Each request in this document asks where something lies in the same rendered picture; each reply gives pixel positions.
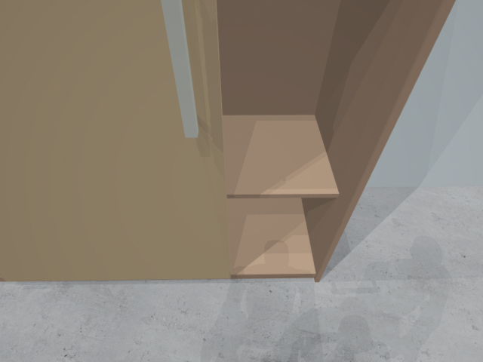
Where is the wardrobe door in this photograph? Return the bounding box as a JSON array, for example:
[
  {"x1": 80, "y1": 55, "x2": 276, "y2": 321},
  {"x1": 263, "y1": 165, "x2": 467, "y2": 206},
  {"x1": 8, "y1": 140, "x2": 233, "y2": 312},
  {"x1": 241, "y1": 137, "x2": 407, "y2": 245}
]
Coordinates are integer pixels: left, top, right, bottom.
[{"x1": 0, "y1": 0, "x2": 231, "y2": 281}]

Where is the handle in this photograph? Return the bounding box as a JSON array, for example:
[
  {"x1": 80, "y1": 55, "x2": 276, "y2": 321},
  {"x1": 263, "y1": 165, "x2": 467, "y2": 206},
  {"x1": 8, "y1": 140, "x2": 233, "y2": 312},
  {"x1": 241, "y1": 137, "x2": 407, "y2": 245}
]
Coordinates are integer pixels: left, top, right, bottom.
[{"x1": 161, "y1": 0, "x2": 198, "y2": 138}]

